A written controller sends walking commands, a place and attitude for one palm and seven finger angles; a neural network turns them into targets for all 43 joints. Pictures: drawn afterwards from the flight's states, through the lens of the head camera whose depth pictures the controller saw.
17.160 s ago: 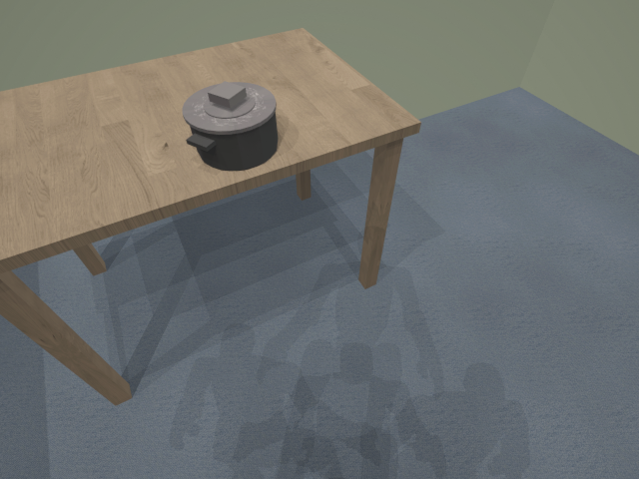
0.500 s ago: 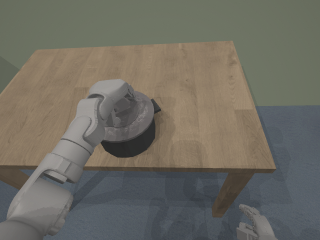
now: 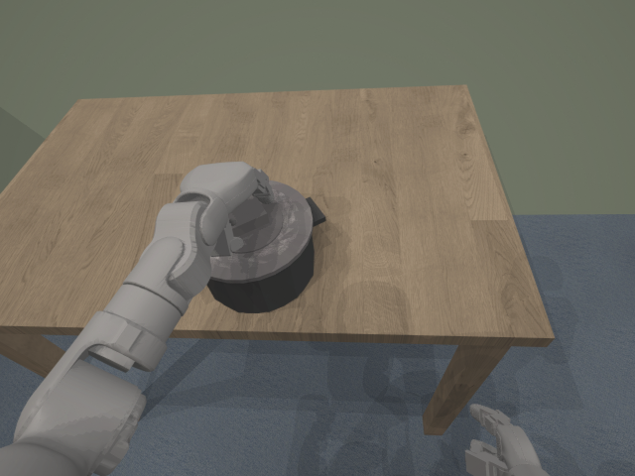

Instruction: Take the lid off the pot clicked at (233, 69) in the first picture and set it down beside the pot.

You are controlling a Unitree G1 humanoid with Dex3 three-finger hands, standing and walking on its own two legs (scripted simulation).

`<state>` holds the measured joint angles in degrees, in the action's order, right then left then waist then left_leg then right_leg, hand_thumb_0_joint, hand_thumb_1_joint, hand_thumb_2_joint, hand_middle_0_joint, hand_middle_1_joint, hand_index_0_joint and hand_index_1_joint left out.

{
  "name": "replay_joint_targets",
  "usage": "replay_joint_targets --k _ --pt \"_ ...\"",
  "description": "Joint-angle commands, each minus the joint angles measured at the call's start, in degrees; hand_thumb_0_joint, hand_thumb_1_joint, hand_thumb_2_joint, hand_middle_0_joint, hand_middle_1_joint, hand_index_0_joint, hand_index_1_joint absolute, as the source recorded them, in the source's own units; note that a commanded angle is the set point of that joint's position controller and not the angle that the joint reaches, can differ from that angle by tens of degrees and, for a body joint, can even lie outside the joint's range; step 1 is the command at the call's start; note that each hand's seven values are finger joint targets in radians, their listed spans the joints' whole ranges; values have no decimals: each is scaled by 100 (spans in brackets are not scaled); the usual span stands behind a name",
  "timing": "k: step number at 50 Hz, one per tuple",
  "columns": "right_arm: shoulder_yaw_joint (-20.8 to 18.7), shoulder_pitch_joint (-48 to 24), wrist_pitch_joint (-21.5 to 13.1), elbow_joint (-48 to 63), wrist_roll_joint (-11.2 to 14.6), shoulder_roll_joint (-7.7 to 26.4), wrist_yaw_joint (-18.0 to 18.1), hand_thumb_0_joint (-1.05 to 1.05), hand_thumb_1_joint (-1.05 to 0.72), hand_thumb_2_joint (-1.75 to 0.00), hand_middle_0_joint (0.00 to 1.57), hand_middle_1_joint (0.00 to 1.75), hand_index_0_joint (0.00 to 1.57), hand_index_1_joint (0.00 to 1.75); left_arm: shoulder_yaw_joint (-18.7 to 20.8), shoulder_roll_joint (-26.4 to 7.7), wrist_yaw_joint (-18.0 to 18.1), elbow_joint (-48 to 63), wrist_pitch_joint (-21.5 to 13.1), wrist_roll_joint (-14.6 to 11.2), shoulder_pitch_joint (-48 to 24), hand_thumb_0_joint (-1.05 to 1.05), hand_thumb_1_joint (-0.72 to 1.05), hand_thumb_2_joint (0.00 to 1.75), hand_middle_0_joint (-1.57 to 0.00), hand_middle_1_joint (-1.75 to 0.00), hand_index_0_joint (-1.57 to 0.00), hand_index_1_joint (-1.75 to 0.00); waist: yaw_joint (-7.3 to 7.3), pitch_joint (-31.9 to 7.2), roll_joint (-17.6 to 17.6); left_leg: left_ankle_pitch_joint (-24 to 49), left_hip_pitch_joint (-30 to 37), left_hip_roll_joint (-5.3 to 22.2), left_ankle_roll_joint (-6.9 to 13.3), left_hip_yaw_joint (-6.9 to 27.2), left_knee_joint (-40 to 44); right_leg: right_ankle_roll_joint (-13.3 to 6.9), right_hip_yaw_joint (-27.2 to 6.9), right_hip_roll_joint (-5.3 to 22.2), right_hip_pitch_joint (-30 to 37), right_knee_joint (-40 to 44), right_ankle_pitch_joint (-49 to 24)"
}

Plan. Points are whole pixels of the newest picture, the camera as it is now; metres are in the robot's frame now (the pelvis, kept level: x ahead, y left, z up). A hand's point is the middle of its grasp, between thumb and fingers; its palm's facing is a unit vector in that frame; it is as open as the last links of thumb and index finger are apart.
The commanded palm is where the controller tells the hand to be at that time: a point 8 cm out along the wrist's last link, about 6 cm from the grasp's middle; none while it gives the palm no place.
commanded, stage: close the fingers and squeeze the knob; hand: left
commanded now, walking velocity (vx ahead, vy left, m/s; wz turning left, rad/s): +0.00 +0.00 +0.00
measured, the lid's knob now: (243, 213) +0.44 +0.13 +0.08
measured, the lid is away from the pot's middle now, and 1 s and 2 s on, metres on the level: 0.00 0.00 0.01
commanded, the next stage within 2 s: lift the lid straight up in 1.16 s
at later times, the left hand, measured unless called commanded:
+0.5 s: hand (234, 221) +0.41 +0.13 +0.10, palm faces -0.30 -0.08 -0.95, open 8.8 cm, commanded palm +0.39 +0.14 +0.17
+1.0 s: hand (236, 219) +0.41 +0.13 +0.10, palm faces -0.32 -0.08 -0.94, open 8.6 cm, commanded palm +0.40 +0.14 +0.17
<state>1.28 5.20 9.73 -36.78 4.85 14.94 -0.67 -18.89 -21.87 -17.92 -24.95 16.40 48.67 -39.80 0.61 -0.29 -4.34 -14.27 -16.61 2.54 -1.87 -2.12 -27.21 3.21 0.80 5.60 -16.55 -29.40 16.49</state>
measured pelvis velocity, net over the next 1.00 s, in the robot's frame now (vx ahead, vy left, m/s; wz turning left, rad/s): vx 0.00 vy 0.00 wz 0.00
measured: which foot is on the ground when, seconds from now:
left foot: down 0.00-1.00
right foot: down 0.00-1.00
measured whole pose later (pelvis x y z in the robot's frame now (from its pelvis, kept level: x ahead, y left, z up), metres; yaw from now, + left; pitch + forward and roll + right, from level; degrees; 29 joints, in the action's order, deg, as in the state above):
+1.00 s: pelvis +0.00 +0.00 +0.00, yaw +0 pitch +4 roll +1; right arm 1.6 5.2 9.9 -37.0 5.0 15.0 0.3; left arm -18.7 -21.4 -19.0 -29.0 15.5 48.5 -42.3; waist 0.7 -0.5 -4.3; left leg -13.9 -16.5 2.9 -2.0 -1.9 -26.8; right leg 2.9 0.9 5.2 -16.6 -29.4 16.4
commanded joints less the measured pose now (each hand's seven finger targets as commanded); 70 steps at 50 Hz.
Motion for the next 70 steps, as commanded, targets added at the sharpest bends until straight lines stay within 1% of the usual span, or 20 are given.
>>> replay_joint_targets --k 1,7,10,17,19,22,27,28,30,34,38,40,42,45,47,51,53,60,68,70 --pt "-218 -590 -268 822 -13 562 10 0 -90 -90 20 30 20 30 564 -888 231 1005 -41 130 -2567 0 -8 116 -64 -64 -64 -64 26 -2228 534 1777 1085 -417 432 -94 80 -467 420 -540 563 100 -2301" --pt "-231 -573 -286 845 -34 601 29 0 -90 -90 20 30 20 30 882 -1242 225 1163 -109 115 -2551 0 -2 114 -63 -74 -63 -74 -23 -2398 631 1914 1091 -431 461 -107 29 -470 366 -526 764 102 -2569" --pt "-197 -539 -242 779 1 593 42 0 -90 -90 20 30 20 30 692 -1050 220 735 -60 113 -2546 0 2 112 -64 -78 -64 -78 35 -1996 785 1511 885 -430 440 -148 117 -435 399 -525 571 176 -2247" --pt "-228 -555 -270 837 -21 627 73 0 -90 -90 20 30 20 30 913 -1335 216 1061 -141 145 -2712 0 10 107 -66 -86 -66 -86 -8 -2298 616 1690 1007 -441 465 -130 70 -465 344 -518 733 146 -2419" --pt "-224 -525 -262 798 -6 597 65 0 -90 -90 20 30 20 30 711 -1100 214 865 -119 157 -2625 0 13 105 -67 -88 -67 -88 31 -2179 585 1642 1016 -431 447 -143 89 -451 380 -527 610 149 -2320" --pt "-246 -573 -294 883 -28 601 27 0 -90 -90 20 30 20 30 793 -1140 223 1237 -149 121 -2540 0 17 102 -68 -91 -68 -91 -19 -2420 573 1934 1110 -434 460 -96 45 -472 359 -531 791 109 -2593" --pt "-256 -589 -259 838 -17 616 18 0 -90 -90 20 30 20 30 691 -1030 241 1226 -78 106 -2628 0 23 96 -71 -94 -71 -94 14 -2247 559 1701 1063 -426 466 -137 96 -465 375 -533 666 172 -2416" --pt "-253 -574 -269 839 -22 613 25 0 -90 -90 20 30 20 30 842 -1249 267 1324 -95 136 -2663 0 21 99 -70 -92 -71 -93 -21 -2385 584 1800 1111 -434 464 -112 87 -460 365 -533 792 124 -2492" --pt "-249 -590 -279 843 -15 568 4 0 -90 -90 20 30 20 30 596 -916 248 1260 -73 135 -2507 0 19 102 -68 -90 -70 -91 8 -2287 547 1895 1150 -419 448 -112 61 -459 396 -545 676 106 -2536" --pt "-210 -588 -223 749 10 604 33 0 -90 -90 20 30 20 30 598 -966 244 798 -1 128 -2610 0 20 105 -68 -88 -71 -91 57 -1974 797 1480 909 -422 440 -132 139 -440 408 -545 530 187 -2202" --pt "-208 -601 -264 793 -24 591 61 0 -90 -90 20 30 20 30 753 -1136 243 876 -36 153 -2598 0 23 106 -68 -88 -72 -91 -6 -2270 660 1598 1023 -456 462 -146 87 -448 358 -531 690 145 -2326" --pt "-194 -588 -240 762 -2 583 77 0 -90 -90 20 30 20 30 574 -934 203 724 -33 127 -2679 0 25 107 -69 -88 -73 -92 54 -2088 779 1541 947 -447 457 -156 109 -441 385 -530 601 175 -2315" --pt "-208 -576 -234 752 -14 633 116 0 -90 -90 20 30 20 30 890 -1323 206 704 -54 149 -2789 0 27 108 -70 -89 -74 -92 19 -2139 876 1493 919 -445 483 -175 95 -441 337 -516 678 216 -2311" --pt "-189 -562 -234 751 3 582 117 0 -90 -90 20 30 20 30 583 -1001 182 622 -93 176 -2905 0 29 109 -72 -90 -77 -93 74 -2073 703 1479 957 -450 462 -163 114 -446 371 -524 539 190 -2221" --pt "-196 -524 -236 748 3 643 130 0 -90 -90 20 30 20 30 917 -1343 191 458 -117 172 -2742 0 30 110 -73 -90 -78 -94 20 -2090 811 1484 892 -441 467 -177 104 -446 332 -519 638 217 -2251" --pt "-188 -512 -222 760 2 600 107 0 -90 -90 20 30 20 30 628 -1021 196 464 -148 189 -2867 0 33 112 -76 -92 -81 -95 58 -2084 663 1505 949 -439 449 -155 129 -454 382 -530 544 186 -2200" --pt "-205 -486 -227 768 -4 622 106 0 -90 -90 20 30 20 30 769 -1168 221 501 -156 182 -2842 0 34 113 -77 -93 -83 -96 32 -2167 651 1569 959 -447 465 -163 114 -460 355 -530 637 183 -2275" --pt "-219 -503 -219 748 2 614 88 0 -90 -90 20 30 20 30 556 -915 237 449 -123 171 -2898 0 38 116 -81 -94 -88 -98 59 -2101 578 1408 978 -440 462 -154 144 -468 382 -542 503 209 -2072" --pt "-216 -511 -265 760 -16 637 158 0 -90 -90 20 30 20 30 941 -1495 240 727 -160 167 -3247 0 39 118 -83 -95 -90 -99 8 -2402 587 1472 1046 -453 499 -130 160 -456 318 -520 753 216 -2174" --pt "-228 -541 -297 780 -16 607 143 0 -90 -90 20 30 20 30 828 -1353 223 948 -157 139 -3323 0 39 118 -83 -95 -90 -99 24 -2389 475 1621 1158 -442 499 -118 147 -468 338 -522 715 206 -2321"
